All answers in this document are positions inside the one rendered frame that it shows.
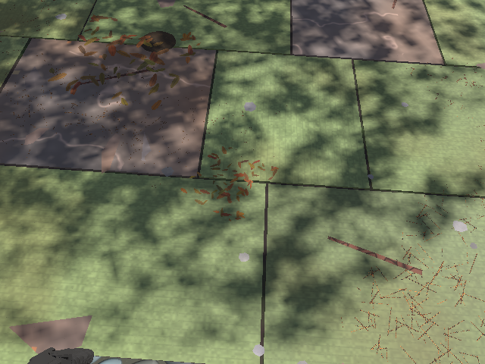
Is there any robot left hand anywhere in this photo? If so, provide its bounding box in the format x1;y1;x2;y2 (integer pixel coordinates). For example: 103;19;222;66
27;347;94;364

